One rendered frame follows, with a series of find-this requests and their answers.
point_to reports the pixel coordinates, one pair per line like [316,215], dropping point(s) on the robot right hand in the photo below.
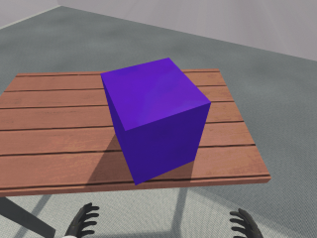
[251,229]

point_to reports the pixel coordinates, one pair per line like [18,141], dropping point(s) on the table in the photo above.
[57,136]

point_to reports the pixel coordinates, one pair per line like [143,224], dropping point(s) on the robot left hand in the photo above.
[77,224]

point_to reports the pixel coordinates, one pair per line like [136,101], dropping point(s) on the carton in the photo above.
[158,115]

